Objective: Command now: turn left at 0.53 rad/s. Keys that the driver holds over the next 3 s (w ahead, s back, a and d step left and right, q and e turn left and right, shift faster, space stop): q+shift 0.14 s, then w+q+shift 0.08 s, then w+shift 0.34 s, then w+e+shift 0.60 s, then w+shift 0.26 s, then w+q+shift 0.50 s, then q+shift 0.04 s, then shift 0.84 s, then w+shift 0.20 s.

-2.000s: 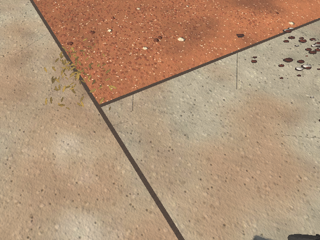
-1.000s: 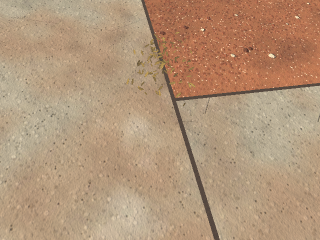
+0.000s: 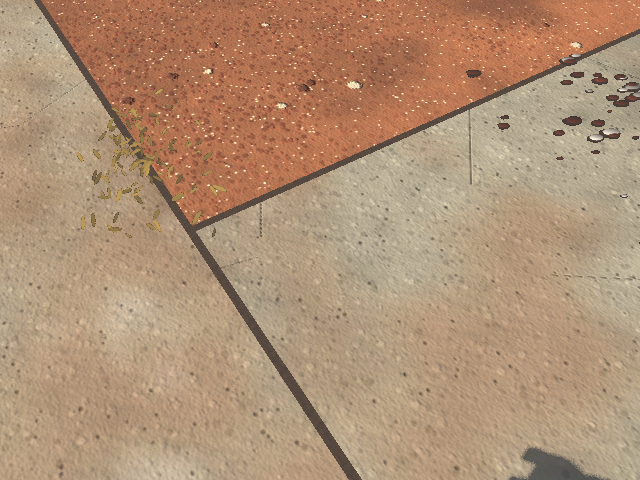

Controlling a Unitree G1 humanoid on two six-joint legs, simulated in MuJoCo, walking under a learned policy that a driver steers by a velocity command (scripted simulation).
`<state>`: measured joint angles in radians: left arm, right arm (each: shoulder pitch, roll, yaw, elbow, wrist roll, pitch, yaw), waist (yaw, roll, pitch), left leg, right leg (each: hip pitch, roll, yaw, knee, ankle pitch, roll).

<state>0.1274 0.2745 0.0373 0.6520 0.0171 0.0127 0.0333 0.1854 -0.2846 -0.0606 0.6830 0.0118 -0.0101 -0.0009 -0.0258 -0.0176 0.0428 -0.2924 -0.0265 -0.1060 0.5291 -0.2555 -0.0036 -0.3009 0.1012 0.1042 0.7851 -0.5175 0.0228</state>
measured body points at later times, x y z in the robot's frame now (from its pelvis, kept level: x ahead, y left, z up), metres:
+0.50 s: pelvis +0.06 -0.01 +0.01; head +0.06 -0.04 +0.46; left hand -0.04 +0.26 -0.09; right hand +0.31 -0.20 -0.09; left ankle +0.07 +0.19 -0.64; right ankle +0.01 -0.13 -0.73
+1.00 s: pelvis +0.34 +0.17 -0.01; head +0.35 +0.17 +0.44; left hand +0.47 +0.45 -0.11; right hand +0.34 -0.11 -0.13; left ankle +0.18 +0.22 -0.73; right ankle +0.49 +0.07 -0.65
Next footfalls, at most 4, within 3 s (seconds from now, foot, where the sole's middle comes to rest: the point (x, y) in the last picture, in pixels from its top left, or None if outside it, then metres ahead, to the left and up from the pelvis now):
0.20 right None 0.05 -0.12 -0.77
0.70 left None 0.22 0.23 -0.77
1.16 right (245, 394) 0.65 0.16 -0.77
1.62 left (239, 226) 1.13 0.20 -0.77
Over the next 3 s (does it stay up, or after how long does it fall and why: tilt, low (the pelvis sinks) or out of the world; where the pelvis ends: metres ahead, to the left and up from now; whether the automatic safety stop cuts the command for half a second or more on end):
stays up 1.64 0.20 0.01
